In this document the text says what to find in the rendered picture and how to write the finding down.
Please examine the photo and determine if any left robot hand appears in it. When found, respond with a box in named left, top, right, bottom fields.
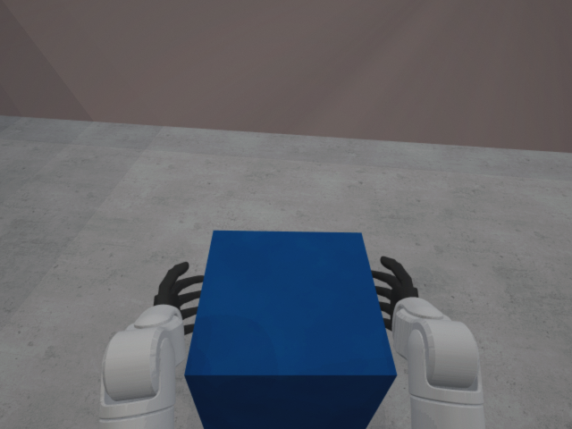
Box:
left=154, top=262, right=204, bottom=335

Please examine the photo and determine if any robot right forearm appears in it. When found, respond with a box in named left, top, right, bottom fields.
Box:
left=392, top=297, right=485, bottom=429

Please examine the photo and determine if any right robot hand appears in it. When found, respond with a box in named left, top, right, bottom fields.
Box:
left=371, top=257, right=418, bottom=331

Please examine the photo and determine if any carton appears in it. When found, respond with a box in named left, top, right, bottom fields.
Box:
left=184, top=231, right=397, bottom=429

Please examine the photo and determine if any robot left forearm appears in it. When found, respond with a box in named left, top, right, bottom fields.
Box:
left=98, top=305, right=186, bottom=429

